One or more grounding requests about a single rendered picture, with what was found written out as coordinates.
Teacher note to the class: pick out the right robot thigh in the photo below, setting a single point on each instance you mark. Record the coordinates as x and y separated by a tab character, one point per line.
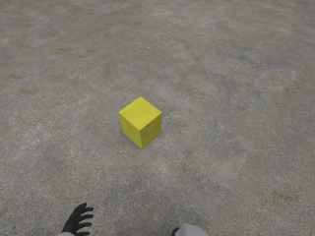
191	230

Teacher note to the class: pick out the carton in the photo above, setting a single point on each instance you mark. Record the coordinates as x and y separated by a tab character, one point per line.
141	122

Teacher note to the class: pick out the left robot hand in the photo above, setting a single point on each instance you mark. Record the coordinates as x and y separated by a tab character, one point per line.
72	225

